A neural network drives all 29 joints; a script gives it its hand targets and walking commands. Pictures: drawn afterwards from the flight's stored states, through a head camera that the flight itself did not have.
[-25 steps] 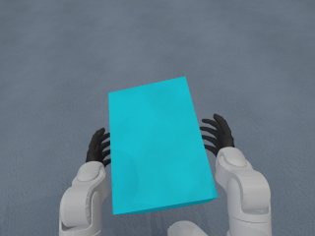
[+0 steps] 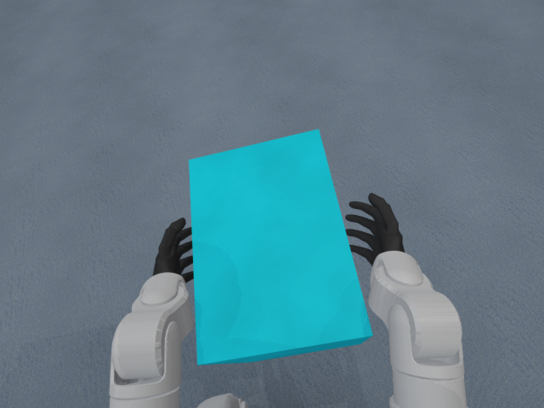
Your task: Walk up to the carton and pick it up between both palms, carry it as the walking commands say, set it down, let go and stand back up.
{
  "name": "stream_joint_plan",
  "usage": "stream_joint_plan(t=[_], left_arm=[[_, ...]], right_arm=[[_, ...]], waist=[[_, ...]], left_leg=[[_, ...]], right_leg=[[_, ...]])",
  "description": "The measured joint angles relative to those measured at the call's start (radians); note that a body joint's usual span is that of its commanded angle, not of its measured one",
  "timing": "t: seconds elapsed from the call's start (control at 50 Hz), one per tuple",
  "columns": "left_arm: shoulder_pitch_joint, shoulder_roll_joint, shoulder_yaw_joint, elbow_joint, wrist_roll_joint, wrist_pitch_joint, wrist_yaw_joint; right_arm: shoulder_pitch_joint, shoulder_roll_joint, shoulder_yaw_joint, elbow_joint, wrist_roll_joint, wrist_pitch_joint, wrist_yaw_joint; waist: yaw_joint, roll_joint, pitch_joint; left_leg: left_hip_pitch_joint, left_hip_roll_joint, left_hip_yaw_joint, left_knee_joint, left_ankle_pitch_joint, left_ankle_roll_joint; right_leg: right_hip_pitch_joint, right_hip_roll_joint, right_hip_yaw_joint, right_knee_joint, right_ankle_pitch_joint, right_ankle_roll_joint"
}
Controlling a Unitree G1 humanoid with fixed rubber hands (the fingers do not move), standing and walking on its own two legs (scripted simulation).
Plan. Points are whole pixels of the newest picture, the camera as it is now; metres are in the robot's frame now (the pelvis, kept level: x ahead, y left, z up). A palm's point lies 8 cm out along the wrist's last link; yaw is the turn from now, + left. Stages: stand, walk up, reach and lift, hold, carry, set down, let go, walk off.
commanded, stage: carry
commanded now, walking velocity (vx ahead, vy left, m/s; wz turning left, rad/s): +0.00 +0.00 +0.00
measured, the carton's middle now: (280, 258) +0.33 -0.02 -0.01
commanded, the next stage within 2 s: none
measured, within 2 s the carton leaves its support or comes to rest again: neither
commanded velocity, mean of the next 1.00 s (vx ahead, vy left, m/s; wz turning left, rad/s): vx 0.00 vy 0.00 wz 0.00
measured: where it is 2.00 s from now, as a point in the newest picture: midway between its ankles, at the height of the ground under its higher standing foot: outside the picture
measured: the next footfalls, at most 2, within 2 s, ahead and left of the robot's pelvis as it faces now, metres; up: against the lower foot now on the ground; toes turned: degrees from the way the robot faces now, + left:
left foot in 0.20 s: +0.06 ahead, +0.13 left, +0.00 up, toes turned +7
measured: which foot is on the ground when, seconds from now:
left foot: up 0.00-0.18, down 0.20-1.00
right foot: down 0.00-1.00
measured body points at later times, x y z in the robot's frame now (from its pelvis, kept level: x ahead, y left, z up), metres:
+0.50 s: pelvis +0.04 +0.05 -0.01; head +0.05 +0.05 +0.44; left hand +0.32 +0.18 +0.05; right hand +0.32 -0.10 +0.07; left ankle +0.02 +0.13 -0.73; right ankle -0.03 -0.05 -0.73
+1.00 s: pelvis -0.01 +0.05 -0.01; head -0.03 +0.05 +0.44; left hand +0.28 +0.17 +0.05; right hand +0.27 -0.11 +0.06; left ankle +0.02 +0.13 -0.73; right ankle -0.03 -0.05 -0.73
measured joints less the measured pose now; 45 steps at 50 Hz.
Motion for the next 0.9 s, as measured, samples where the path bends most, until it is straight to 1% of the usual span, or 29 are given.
stream_joint_plan(t=[0.14,0.18,0.2,0.22,0.28,0.34,0.42,0.52,0.64,0.78,0.9], left_arm=[[-0.009,0.000,0.000,-0.002,0.000,0.091,0.004],[-0.009,0.000,0.000,-0.002,0.000,0.113,0.008],[-0.009,0.000,0.000,-0.002,0.000,0.121,0.010],[-0.009,0.001,0.000,-0.002,0.000,0.128,0.011],[-0.009,0.001,0.000,-0.002,0.000,0.137,0.015],[-0.009,0.000,0.000,0.004,0.000,0.148,0.024],[-0.012,0.000,0.000,0.007,0.000,0.156,0.031],[-0.030,-0.001,0.000,0.041,0.000,0.148,0.032],[-0.052,-0.002,0.000,0.113,0.002,0.114,0.032],[-0.079,-0.005,0.000,0.232,0.028,0.062,0.018],[-0.082,-0.005,0.000,0.266,0.036,0.036,0.013]], right_arm=[[0.000,0.000,-0.007,0.002,0.000,0.079,-0.006],[0.000,0.000,-0.009,0.011,0.000,0.093,-0.005],[0.000,0.000,-0.010,0.014,0.000,0.099,-0.004],[0.000,0.000,-0.010,0.018,0.000,0.102,-0.003],[0.000,0.000,-0.011,0.025,0.000,0.105,-0.001],[0.000,0.000,-0.019,0.053,0.000,0.100,0.013],[0.000,0.000,-0.024,0.072,0.000,0.098,0.020],[0.000,0.000,-0.042,0.104,0.000,0.078,0.029],[0.000,0.000,-0.064,0.159,-0.003,0.045,0.035],[-0.003,0.000,-0.084,0.251,-0.027,-0.003,0.048],[-0.006,0.000,-0.088,0.279,-0.033,-0.022,0.051]], waist=[[0.000,0.000,-0.062],[0.000,0.001,-0.078],[0.000,0.001,-0.087],[0.000,-0.003,-0.095],[0.007,-0.013,-0.107],[0.011,-0.013,-0.111],[0.014,-0.013,-0.111],[0.014,-0.013,-0.111],[0.014,-0.013,-0.111],[0.014,-0.013,-0.111],[0.014,-0.013,-0.111]], left_leg=[[0.041,0.000,-0.001,-0.201,0.045,0.000],[0.078,0.000,-0.001,-0.297,0.111,0.001],[0.100,0.003,-0.001,-0.341,0.189,0.009],[0.111,0.002,0.000,-0.355,0.178,0.024],[0.118,-0.001,0.000,-0.355,0.087,0.056],[0.119,-0.006,0.000,-0.355,0.067,0.066],[0.120,-0.009,0.000,-0.355,0.067,0.068],[0.122,-0.009,0.000,-0.355,0.074,0.069],[0.129,-0.009,0.000,-0.356,0.091,0.070],[0.145,-0.009,0.000,-0.372,0.111,0.074],[0.149,-0.009,0.000,-0.379,0.131,0.076]], right_leg=[[0.029,0.030,-0.005,0.000,-0.035,0.000],[0.038,0.040,-0.009,0.000,-0.046,0.002],[0.041,0.045,-0.012,0.004,-0.053,0.006],[0.041,0.047,-0.013,0.009,-0.062,0.012],[0.041,0.045,-0.014,0.009,-0.070,0.021],[0.045,0.041,-0.013,0.003,-0.073,0.034],[0.046,0.038,-0.014,0.002,-0.065,0.037],[0.047,0.038,-0.014,0.002,-0.058,0.038],[0.055,0.037,-0.014,0.002,-0.048,0.041],[0.063,0.038,-0.015,0.002,-0.029,0.041],[0.063,0.038,-0.016,0.002,-0.013,0.041]])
